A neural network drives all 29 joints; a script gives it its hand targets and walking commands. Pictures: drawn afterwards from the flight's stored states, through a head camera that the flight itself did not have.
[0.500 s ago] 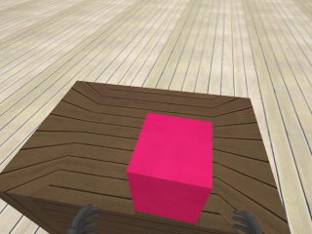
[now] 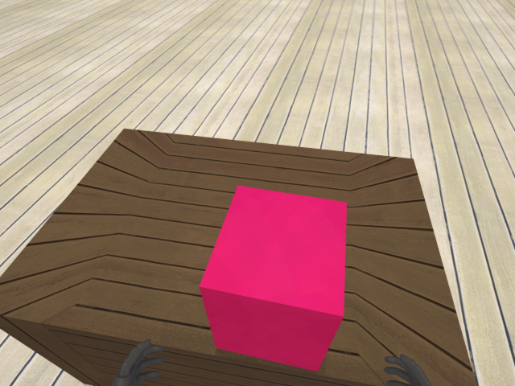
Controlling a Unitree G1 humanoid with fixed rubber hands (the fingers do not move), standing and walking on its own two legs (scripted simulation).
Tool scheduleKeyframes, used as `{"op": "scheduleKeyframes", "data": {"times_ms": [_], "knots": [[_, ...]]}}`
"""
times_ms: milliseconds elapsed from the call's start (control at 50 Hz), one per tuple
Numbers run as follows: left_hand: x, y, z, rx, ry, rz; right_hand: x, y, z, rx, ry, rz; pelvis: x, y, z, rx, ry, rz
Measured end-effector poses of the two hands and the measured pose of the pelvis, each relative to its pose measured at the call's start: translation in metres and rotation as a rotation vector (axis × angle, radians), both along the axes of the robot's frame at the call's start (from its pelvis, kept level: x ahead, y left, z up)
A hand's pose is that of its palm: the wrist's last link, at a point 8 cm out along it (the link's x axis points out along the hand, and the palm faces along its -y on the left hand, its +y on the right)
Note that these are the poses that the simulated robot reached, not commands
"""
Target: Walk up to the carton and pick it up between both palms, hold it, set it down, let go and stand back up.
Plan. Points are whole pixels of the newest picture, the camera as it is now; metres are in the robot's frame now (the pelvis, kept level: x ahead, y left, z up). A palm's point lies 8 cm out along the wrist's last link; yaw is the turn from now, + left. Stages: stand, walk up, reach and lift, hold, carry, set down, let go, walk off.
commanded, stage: let go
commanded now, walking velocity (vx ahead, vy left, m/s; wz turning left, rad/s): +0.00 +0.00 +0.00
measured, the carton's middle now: (277, 279) +0.35 -0.01 -0.05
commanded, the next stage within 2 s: stand in 0.24 s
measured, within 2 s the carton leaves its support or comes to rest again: neither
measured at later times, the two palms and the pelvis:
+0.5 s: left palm out of the picture +0.10 +0.30 -0.09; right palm out of the picture +0.11 -0.29 -0.09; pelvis -0.01 +0.01 -0.01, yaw +1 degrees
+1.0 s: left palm out of the picture +0.05 +0.30 -0.10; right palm out of the picture +0.05 -0.28 -0.10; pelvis -0.04 +0.01 +0.00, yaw +1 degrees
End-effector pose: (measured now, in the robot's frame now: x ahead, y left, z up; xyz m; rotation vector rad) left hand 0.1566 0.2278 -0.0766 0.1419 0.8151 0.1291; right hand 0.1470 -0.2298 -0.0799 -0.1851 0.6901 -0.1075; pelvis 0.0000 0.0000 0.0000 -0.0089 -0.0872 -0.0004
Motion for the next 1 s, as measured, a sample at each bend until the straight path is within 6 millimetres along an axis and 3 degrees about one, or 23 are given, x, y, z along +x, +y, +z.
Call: {"op": "scheduleKeyframes", "data": {"times_ms": [260,320,460,560,680,1000], "knots": [[-0.006,-0.007,-0.009,-0.010,0.049,-0.010,-0.007,0.002,-0.006,-0.002,0.048,0.000,-0.002,0.002,0.000,0.003,0.007,-0.009],[-0.012,0.010,-0.011,0.049,0.029,-0.024,-0.014,-0.010,-0.013,-0.052,0.138,-0.002,-0.005,0.003,-0.003,0.008,0.036,-0.006],[-0.047,0.066,-0.012,0.169,0.085,0.032,-0.033,-0.052,-0.011,-0.153,0.229,-0.042,-0.008,0.005,-0.006,0.008,0.040,0.009],[-0.063,0.084,-0.010,0.206,0.112,0.037,-0.033,-0.058,-0.007,-0.163,0.221,-0.043,-0.011,0.007,-0.007,0.009,0.029,0.014],[-0.074,0.084,-0.012,0.198,0.131,0.032,-0.042,-0.053,-0.010,-0.152,0.228,-0.031,-0.019,0.009,-0.005,0.008,0.018,0.016],[-0.103,0.076,-0.027,0.162,0.209,0.022,-0.094,-0.049,-0.024,-0.136,0.357,-0.061,-0.037,0.011,-0.003,0.013,0.008,0.010]]}}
